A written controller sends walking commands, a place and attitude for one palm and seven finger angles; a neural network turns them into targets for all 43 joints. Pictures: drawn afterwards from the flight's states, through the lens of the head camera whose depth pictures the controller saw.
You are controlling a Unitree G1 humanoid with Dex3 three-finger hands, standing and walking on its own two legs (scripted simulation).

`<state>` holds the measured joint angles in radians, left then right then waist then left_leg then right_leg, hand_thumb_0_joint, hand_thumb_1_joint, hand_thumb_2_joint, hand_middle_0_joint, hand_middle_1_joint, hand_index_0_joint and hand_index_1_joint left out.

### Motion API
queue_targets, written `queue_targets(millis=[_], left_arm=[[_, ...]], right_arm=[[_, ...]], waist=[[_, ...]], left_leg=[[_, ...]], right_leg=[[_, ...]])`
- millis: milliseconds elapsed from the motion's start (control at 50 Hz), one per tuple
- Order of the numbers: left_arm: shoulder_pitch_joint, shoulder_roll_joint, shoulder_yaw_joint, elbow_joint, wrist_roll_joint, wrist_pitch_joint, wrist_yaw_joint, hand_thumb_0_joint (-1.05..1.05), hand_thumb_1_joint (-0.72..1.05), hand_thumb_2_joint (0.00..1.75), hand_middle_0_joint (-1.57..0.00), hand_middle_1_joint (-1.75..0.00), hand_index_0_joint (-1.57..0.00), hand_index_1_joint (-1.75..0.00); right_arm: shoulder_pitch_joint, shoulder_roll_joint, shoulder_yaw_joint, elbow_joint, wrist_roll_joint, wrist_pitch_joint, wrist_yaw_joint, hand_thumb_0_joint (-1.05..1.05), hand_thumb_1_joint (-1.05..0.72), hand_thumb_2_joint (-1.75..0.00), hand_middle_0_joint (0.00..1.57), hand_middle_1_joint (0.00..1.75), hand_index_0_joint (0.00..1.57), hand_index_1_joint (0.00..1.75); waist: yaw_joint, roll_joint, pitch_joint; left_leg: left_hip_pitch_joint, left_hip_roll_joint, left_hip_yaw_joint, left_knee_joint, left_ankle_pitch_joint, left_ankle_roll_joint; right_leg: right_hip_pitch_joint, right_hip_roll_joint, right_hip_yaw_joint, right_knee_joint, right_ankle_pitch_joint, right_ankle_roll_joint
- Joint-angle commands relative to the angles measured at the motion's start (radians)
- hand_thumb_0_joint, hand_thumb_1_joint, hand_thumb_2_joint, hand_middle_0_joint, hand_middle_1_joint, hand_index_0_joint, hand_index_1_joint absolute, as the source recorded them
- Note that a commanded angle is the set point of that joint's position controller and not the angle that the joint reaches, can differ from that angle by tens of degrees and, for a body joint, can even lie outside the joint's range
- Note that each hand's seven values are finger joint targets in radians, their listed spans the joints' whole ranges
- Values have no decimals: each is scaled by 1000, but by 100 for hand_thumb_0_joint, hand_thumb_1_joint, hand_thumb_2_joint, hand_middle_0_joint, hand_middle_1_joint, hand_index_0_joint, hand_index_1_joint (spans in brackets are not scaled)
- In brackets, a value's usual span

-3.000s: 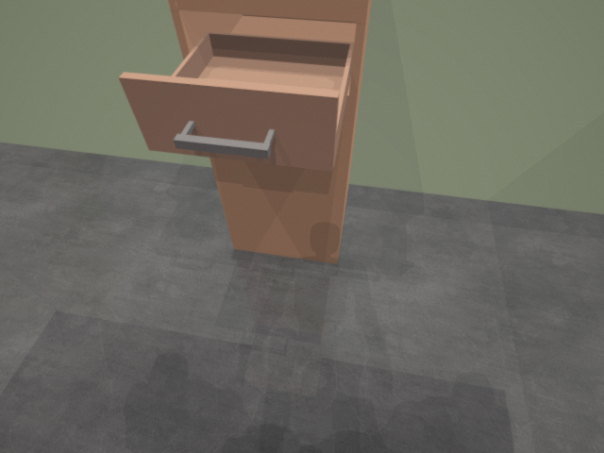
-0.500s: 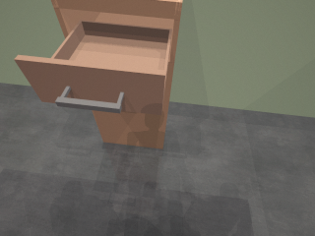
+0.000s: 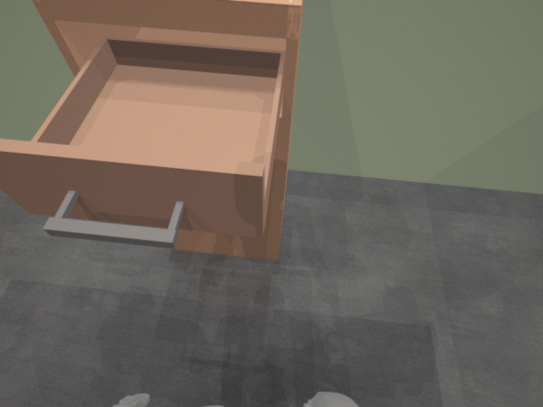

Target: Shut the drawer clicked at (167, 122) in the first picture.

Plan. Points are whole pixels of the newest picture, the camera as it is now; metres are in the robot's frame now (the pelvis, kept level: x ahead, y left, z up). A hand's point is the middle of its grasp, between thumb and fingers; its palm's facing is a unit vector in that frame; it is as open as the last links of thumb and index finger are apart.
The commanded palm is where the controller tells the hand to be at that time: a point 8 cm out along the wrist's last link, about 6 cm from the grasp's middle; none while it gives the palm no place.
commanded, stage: come to a stop and stand still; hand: left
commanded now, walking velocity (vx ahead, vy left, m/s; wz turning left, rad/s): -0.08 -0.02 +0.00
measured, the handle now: (118, 218) +0.34 +0.23 +0.07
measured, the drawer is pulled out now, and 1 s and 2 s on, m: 0.29 0.29 0.29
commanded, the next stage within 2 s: look again from close up in 0.98 s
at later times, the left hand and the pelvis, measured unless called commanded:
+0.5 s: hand out of the picture +0.01 +0.15 -0.18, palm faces +0.04 -0.97 -0.22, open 7.4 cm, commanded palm none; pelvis -0.01 -0.03 +0.00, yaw +0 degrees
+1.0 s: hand out of the picture -0.01 +0.18 -0.16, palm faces -0.03 -0.96 -0.29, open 7.4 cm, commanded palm none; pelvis -0.04 -0.03 +0.00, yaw -1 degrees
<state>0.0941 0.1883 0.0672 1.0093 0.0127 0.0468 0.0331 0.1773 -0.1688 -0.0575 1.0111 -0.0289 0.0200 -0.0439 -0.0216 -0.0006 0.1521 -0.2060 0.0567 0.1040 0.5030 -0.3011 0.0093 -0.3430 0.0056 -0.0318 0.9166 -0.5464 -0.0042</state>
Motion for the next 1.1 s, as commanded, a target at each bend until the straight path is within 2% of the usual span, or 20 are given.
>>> queue_targets(millis=[0,60,80,100,120,160,200,260,300,320,400,420,440,460,480,540,660,720,840,1080], left_arm=[[50,62,21,-78,2,-15,1,0,90,90,-20,-30,-20,-30],[191,98,28,-55,10,-28,-7,0,90,90,-20,-30,-20,-30],[195,172,36,-55,21,-40,0,0,90,90,-20,-30,-20,-30],[166,227,36,-57,21,-46,-1,0,90,90,-20,-30,-20,-30],[140,237,24,-70,22,-45,-2,0,90,90,-20,-30,-20,-30],[107,179,23,-61,20,-50,10,0,90,90,-20,-30,-20,-30],[130,172,25,-54,15,-49,17,0,90,90,-20,-30,-20,-30],[127,171,20,-37,-3,-47,15,0,90,90,-20,-30,-20,-30],[155,104,-1,-47,-11,-40,11,0,90,90,-20,-30,-20,-30],[153,88,-7,-37,-1,-36,14,0,90,90,-20,-30,-20,-30],[151,111,-14,10,1,-34,-1,0,90,90,-20,-30,-20,-30],[326,113,-23,39,8,-83,38,0,90,90,-20,-30,-20,-30],[226,168,-18,-10,4,-96,40,0,90,90,-20,-30,-20,-30],[214,158,-22,-19,3,-101,39,0,90,90,-20,-30,-20,-30],[179,157,-25,-37,6,-101,34,0,90,90,-20,-30,-20,-30],[173,147,-33,-49,2,-89,24,0,90,90,-20,-30,-20,-30],[161,147,-44,-50,1,-68,4,0,90,90,-20,-30,-20,-30],[166,156,-42,-55,3,-63,-2,0,90,90,-20,-30,-20,-30],[156,176,-35,-52,0,-63,-11,0,90,90,-20,-30,-20,-30],[153,169,-48,22,-6,-79,-11,0,90,90,-20,-30,-20,-30]], right_arm=[[87,-191,-44,-32,-8,2,-14,0,-90,-90,20,30,20,30],[16,-191,-45,-56,8,4,-5,0,-90,-90,20,30,20,30],[31,-140,-41,-76,23,8,6,0,-90,-90,20,30,20,30],[26,-112,-34,-91,28,18,15,0,-90,-90,20,30,20,30],[32,-96,-28,-80,27,27,20,0,-90,-90,20,30,20,30],[-10,-88,-21,-78,21,29,11,0,-90,-90,20,30,20,30],[-14,-97,-15,-69,28,15,11,0,-90,-90,20,30,20,30],[59,-90,-6,-21,26,-4,11,0,-90,-90,20,30,20,30],[57,-172,-11,-23,12,-19,8,0,-90,-90,20,30,20,30],[32,-174,-7,-24,9,-13,10,0,-90,-90,20,30,20,30],[-18,-137,5,-12,18,-13,2,0,-90,-90,20,30,20,30],[-75,-171,-3,-68,32,-37,16,0,-90,-90,20,30,20,30],[14,-99,8,-106,25,-38,26,0,-90,-90,20,30,20,30],[31,-80,15,-95,28,-37,26,0,-90,-90,20,30,20,30],[63,-75,16,-90,22,-37,29,0,-90,-90,20,30,20,30],[67,-143,7,-81,21,-41,19,0,-90,-90,20,30,20,30],[69,-158,23,-71,11,-42,25,0,-90,-90,20,30,20,30],[90,-165,25,-53,4,-40,30,0,-90,-90,20,30,20,30],[131,-176,29,-22,1,-45,30,0,-90,-90,20,30,20,30],[154,-155,44,55,14,-59,22,0,-90,-90,20,30,20,30]], waist=[[-3,163,-197],[67,87,-226],[48,-136,-220],[36,-230,-167],[32,-156,-148],[22,-273,-141],[30,-236,-191],[-7,-99,-224],[17,164,-249],[20,136,-203],[36,97,-132],[93,77,-311],[7,-2,-333],[10,-41,-318],[-6,-1,-302],[3,27,-174],[16,-19,-8],[21,-24,-2],[20,-25,-62],[18,-10,-111]], left_leg=[[217,254,-165,-45,999,153],[107,172,-108,66,653,62],[-30,43,-43,176,304,-10],[-120,-55,-40,299,-239,-52],[-89,-48,-104,383,-308,-42],[-200,-45,-133,422,-287,-38],[-185,-46,-107,282,-239,-42],[60,-41,-80,-112,141,-36],[180,208,-287,-112,641,96],[102,240,-272,-117,612,129],[48,107,-189,-111,386,43],[152,81,-86,160,475,-1],[0,2,-94,124,134,-6],[-36,-2,-92,60,-25,-5],[-1,-13,-85,-26,64,-3],[50,50,-128,-19,320,24],[-67,33,-170,-155,-56,28],[-93,30,-177,-185,-132,29],[-93,28,-181,-190,-138,29],[-7,43,-146,-154,107,11]], right_leg=[[-35,0,30,-77,18,0],[183,-23,2,-476,426,-2],[247,-178,228,-574,782,-56],[214,-375,359,-594,1009,-176],[110,-392,334,-590,916,-224],[245,-285,283,-500,1190,-211],[361,-252,230,-465,1280,-189],[287,-198,189,-379,1077,-109],[121,-65,86,-350,420,7],[143,-41,65,-342,158,16],[183,-73,104,-494,444,-12],[188,-153,173,-502,891,1],[306,-210,255,-440,1030,-56],[300,-220,256,-433,965,-91],[294,-193,220,-393,1010,-100],[144,-98,134,-429,652,-55],[27,-71,166,-546,147,-50],[13,-68,167,-565,59,-49],[29,-74,177,-573,31,-53],[104,-92,172,-564,304,-58]])
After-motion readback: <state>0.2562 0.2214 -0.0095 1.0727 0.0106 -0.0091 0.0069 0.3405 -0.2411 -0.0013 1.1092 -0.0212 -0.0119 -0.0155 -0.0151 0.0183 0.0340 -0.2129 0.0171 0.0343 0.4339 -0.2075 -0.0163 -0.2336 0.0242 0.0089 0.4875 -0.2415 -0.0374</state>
